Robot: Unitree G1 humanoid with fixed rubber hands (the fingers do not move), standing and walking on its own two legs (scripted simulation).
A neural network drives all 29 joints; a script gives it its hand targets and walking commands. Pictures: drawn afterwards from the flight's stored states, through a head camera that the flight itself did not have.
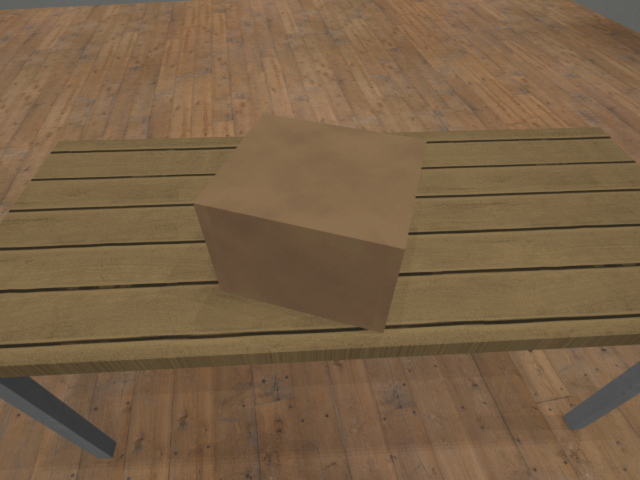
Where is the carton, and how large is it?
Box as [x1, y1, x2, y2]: [193, 113, 426, 332]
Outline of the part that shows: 263,113 193,203 220,289 234,294 383,332 405,247 426,140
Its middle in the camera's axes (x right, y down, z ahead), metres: +0.00 -0.05 +0.68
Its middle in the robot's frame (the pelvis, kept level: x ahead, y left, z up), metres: +0.55 -0.01 +0.00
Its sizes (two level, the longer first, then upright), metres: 0.301 0.261 0.214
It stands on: a table, 0.66 m high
